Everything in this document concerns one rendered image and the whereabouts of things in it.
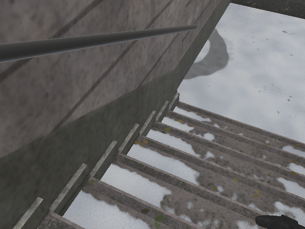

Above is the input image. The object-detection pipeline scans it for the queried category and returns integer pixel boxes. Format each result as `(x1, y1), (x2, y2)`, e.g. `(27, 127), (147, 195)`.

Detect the robot right hand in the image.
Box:
(255, 215), (305, 229)

